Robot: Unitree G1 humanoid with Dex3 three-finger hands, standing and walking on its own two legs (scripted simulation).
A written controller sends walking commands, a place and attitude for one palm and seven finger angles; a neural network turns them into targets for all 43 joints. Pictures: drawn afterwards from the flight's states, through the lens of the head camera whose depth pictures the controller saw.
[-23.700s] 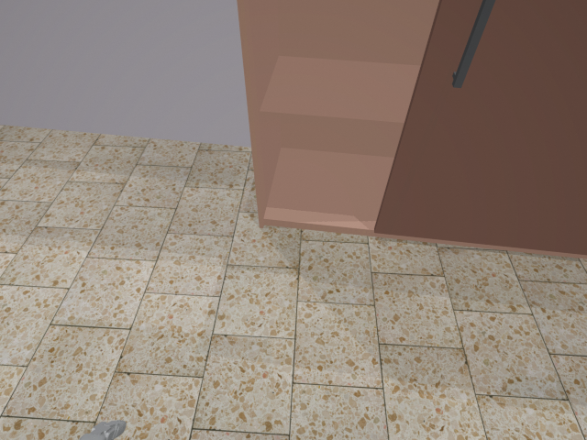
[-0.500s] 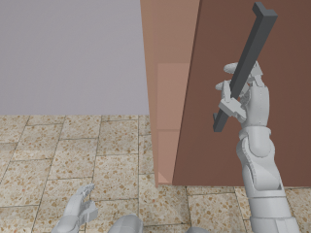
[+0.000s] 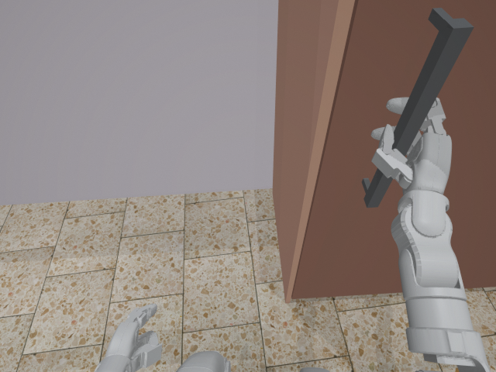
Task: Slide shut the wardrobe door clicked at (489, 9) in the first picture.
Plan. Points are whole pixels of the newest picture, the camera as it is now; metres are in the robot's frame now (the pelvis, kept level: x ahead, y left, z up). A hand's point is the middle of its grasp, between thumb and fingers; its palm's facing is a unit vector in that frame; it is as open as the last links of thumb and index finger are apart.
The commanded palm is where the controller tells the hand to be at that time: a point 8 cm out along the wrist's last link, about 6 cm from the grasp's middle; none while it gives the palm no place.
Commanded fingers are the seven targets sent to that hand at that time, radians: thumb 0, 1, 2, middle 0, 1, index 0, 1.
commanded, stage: step sideways, sliding the door along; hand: right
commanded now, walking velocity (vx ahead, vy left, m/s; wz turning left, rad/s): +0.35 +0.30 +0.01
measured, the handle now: (397, 130) +0.42 -0.23 +0.16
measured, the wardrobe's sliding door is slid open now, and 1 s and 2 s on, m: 0.00 0.00 0.00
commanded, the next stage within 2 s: stop walking and hold the door there in 0.02 s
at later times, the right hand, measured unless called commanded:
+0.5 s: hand (384, 153) +0.38 -0.20 +0.15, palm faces +0.48 +0.84 -0.24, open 6.2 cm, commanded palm +0.33 -0.23 +0.14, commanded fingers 0.00 -0.90 -0.90 0.45 1.40 0.45 1.40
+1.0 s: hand (385, 153) +0.38 -0.20 +0.15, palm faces +0.53 +0.79 -0.30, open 6.2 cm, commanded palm +0.33 -0.23 +0.14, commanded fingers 0.00 -0.90 -0.90 0.45 1.40 0.45 1.40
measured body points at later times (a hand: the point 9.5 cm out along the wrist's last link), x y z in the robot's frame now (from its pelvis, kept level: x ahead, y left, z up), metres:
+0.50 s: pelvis +0.05 +0.09 +0.00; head +0.05 +0.09 +0.45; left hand +0.18 +0.38 -0.09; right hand +0.35 -0.24 +0.16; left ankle +0.09 +0.26 -0.73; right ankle +0.09 +0.01 -0.73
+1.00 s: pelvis +0.07 +0.11 +0.01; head +0.06 +0.12 +0.46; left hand +0.20 +0.37 -0.09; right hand +0.35 -0.24 +0.17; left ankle +0.07 +0.25 -0.73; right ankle +0.09 +0.01 -0.73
